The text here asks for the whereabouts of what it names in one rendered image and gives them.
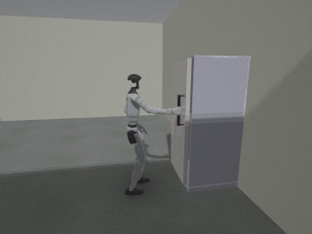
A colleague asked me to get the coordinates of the robot right foot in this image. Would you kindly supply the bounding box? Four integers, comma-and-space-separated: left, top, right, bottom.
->
125, 188, 144, 195

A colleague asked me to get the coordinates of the humanoid robot torso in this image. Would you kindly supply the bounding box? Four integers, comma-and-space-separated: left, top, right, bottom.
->
126, 92, 140, 136

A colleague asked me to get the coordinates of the robot right forearm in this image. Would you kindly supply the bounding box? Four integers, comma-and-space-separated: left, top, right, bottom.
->
147, 106, 174, 115

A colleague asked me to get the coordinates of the fridge door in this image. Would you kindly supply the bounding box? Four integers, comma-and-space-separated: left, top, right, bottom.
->
171, 58, 192, 185

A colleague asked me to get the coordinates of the right robot upper arm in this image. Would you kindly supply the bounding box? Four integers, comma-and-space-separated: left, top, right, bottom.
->
130, 94, 152, 114

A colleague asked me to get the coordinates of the handle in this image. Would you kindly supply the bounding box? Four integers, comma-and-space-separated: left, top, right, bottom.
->
176, 95, 185, 126

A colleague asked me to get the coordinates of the robot left hand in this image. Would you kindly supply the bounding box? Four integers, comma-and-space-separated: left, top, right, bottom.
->
136, 124, 147, 136

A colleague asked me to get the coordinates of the robot right hand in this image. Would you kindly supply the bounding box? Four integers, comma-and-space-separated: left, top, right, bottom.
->
173, 106, 185, 116

